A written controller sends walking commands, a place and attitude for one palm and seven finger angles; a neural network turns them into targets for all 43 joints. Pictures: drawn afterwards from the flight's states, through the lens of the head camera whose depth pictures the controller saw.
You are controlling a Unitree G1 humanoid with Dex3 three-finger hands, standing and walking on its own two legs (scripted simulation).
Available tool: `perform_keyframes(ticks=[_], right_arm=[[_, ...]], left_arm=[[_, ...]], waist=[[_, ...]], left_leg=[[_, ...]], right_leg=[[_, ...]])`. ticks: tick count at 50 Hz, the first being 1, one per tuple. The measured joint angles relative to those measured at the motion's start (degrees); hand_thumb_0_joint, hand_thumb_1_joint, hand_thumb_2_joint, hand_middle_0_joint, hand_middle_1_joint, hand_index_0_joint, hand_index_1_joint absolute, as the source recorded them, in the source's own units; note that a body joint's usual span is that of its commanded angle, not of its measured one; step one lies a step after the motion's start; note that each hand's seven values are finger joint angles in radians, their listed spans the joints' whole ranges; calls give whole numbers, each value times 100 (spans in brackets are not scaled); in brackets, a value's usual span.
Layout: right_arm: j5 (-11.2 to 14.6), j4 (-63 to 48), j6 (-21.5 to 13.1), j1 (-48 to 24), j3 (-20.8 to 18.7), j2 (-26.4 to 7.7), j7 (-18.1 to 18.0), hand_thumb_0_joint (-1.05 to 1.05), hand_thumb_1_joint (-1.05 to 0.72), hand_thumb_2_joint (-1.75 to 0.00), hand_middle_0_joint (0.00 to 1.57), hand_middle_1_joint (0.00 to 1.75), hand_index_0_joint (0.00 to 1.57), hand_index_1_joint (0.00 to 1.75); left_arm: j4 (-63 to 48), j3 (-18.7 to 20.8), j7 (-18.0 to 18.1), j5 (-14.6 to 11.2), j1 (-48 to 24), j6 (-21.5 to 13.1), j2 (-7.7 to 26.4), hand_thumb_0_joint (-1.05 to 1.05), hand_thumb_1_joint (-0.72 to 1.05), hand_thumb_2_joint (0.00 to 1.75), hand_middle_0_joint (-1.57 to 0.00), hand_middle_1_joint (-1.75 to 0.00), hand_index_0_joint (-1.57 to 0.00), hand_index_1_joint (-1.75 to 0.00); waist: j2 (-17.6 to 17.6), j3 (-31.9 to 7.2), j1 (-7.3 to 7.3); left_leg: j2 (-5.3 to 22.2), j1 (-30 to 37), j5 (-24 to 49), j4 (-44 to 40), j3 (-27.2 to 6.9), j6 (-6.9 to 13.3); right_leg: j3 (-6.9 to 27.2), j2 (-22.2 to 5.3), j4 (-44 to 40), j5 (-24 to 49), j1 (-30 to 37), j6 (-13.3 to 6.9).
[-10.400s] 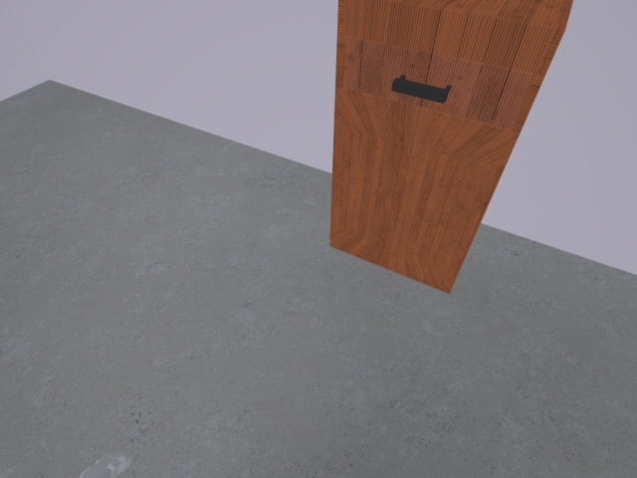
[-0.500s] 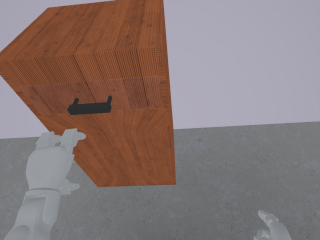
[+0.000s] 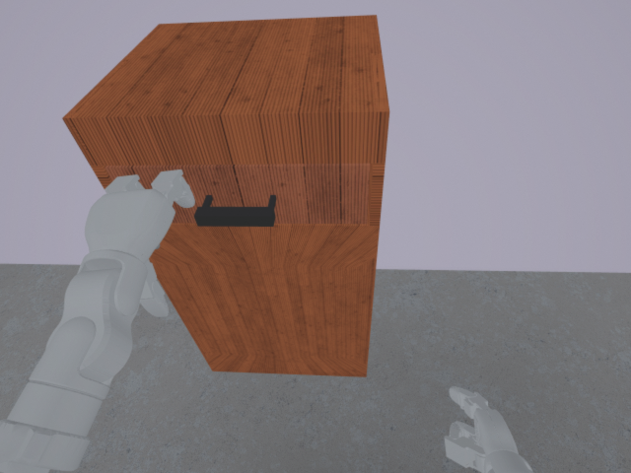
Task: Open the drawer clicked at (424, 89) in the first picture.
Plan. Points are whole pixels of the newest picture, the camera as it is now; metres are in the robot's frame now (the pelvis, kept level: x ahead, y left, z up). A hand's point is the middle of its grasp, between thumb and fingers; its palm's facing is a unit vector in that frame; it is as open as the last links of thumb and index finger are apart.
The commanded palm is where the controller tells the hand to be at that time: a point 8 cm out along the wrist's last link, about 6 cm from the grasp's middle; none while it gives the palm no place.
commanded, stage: raise the hand with hooked fingers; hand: left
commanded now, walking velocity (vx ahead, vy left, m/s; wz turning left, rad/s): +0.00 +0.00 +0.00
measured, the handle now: (237, 208) +0.53 +0.23 +0.02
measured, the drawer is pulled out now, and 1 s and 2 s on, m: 0.00 0.00 0.00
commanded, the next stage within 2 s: move the hooked fingers above the handle in 0.34 s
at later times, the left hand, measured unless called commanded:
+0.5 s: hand (156, 268) +0.30 +0.24 +0.13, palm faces +0.10 -0.07 -0.99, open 13.8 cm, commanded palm +0.28 +0.24 +0.18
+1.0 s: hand (184, 257) +0.35 +0.23 +0.09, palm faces -0.08 -0.04 -1.00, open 13.8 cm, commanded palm +0.34 +0.24 +0.16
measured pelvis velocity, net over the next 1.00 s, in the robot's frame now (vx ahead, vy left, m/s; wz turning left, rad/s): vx -0.01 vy -0.04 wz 0.01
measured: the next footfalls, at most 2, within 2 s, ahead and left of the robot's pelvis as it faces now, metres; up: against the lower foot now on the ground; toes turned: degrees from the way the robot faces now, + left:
none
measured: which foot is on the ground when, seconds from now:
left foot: down 0.00-1.00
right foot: down 0.00-1.00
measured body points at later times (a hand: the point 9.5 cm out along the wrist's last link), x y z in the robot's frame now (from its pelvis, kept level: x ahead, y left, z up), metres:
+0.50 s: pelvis -0.02 -0.01 +0.00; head -0.01 -0.05 +0.45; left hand +0.29 +0.24 +0.18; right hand +0.18 -0.22 -0.11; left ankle +0.01 +0.08 -0.74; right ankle -0.01 -0.13 -0.74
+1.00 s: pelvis -0.01 -0.04 +0.00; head +0.02 -0.07 +0.45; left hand +0.35 +0.23 +0.15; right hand +0.14 -0.30 -0.13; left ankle +0.01 +0.08 -0.74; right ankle -0.01 -0.14 -0.74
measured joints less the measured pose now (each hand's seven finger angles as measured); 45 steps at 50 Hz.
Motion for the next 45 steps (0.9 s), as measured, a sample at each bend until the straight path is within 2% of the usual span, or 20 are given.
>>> perform_keyframes(ticks=[4, 7, 10, 14, 16, 19, 23, 25, 27, 30, 36, 41, 45], right_arm=[[-5, 5, 34, 158, -18, -65, 73, 1, -91, -89, 20, 30, 21, 30], [-38, 1, 10, 283, -50, -124, 107, 1, -91, -89, 20, 30, 21, 30], [-78, 35, -64, 409, -120, -173, 116, 1, -91, -89, 20, 30, 20, 30], [-100, 165, -172, 510, -235, -223, 131, 1, -91, -89, 20, 30, 20, 30], [-78, 243, -182, 501, -275, -239, 142, 1, -91, -89, 20, 30, 20, 30], [-35, 319, -150, 425, -287, -255, 156, 1, -91, -89, 20, 30, 20, 30], [19, 280, -84, 286, -246, -254, 141, 1, -91, -89, 20, 30, 20, 30], [20, 221, -71, 232, -210, -244, 103, 1, -91, -89, 20, 30, 20, 30], [16, 186, -88, 181, -163, -233, 40, 1, -91, -89, 20, 30, 20, 30], [1, 161, -140, 125, -116, -201, -63, 1, -91, -89, 20, 30, 20, 30], [2, 178, -219, 195, -168, -194, -188, 1, -91, -89, 20, 30, 20, 30], [43, 248, -146, 351, -235, -297, -213, 1, -91, -89, 20, 30, 20, 30], [55, 259, -96, 504, -279, -400, -243, 1, -91, -89, 20, 30, 20, 30]], left_arm=[[-60, 57, -295, -78, 110, -101, -9, 0, -49, 30, -32, -120, -32, -120], [-178, 78, -396, -110, 353, -330, -12, 0, -49, 30, -32, -120, -32, -120], [-344, 90, -298, -113, 560, -652, 8, 0, -49, 30, -32, -120, -32, -120], [-566, 185, 74, -126, 667, -983, 63, 0, -49, 30, -33, -120, -32, -120], [-560, 258, 261, -147, 619, -990, 68, 0, -49, 30, -33, -120, -33, -120], [-393, 325, 398, -148, 470, -772, 48, 0, -49, 30, -33, -120, -32, -121], [-103, 250, 262, -136, 338, -363, -27, 0, -49, 30, -32, -120, -32, -120], [-4, 136, 123, -117, 340, -292, -58, 0, -49, 30, -32, -120, -32, -120], [163, 8, 9, -73, 290, -366, -60, 0, -49, 30, -32, -120, -32, -120], [479, -79, -59, -27, 141, -670, -28, 0, -49, 30, -32, -120, -32, -120], [977, 189, 161, -37, -205, -1231, 120, 0, -49, 30, -33, -120, -33, -121], [1530, 455, 258, -44, -489, -1151, 272, 1, -49, 30, -32, -120, -32, -120], [1957, 463, 36, -60, -639, -1089, 389, 0, -49, 30, -32, -120, -32, -120]], waist=[[24, 26, -40], [4, 81, -70], [-35, 149, -65], [-43, 168, -3], [-25, 154, 30], [11, 121, 51], [61, 85, 22], [74, 68, -7], [68, 56, -38], [21, 72, -82], [-39, 69, -129], [-17, 1, -171], [-19, -13, -226]], left_leg=[[-18, 15, 68, -106, 37, 42], [-18, 7, 105, -154, 63, 57], [-16, -13, 134, -173, 53, 50], [-4, -73, 149, -141, 9, 24], [3, -96, 160, -133, -12, 7], [13, -112, 194, -151, -33, -22], [35, -89, 248, -206, -48, -59], [50, -66, 265, -230, -57, -77], [72, -61, 264, -219, -74, -100], [114, -56, 251, -191, -103, -148], [220, -119, 197, -114, -148, -250], [271, -247, 150, -57, -168, -300], [281, -388, 102, 19, -186, -310]], right_leg=[[39, -25, -116, 78, 11, 23], [64, -28, -161, 119, -5, 27], [53, -26, -182, 145, -21, 9], [5, -13, -184, 165, -53, -11], [-16, -6, -179, 174, -70, -7], [-37, 1, -168, 194, -96, 3], [-50, 21, -155, 218, -107, -11], [-59, 35, -148, 222, -98, -27], [-77, 57, -127, 215, -96, -51], [-107, 102, -92, 200, -94, -103], [-153, 212, -66, 187, -137, -208], [-175, 266, -23, 155, -260, -256], [-197, 280, 56, 104, -399, -274]])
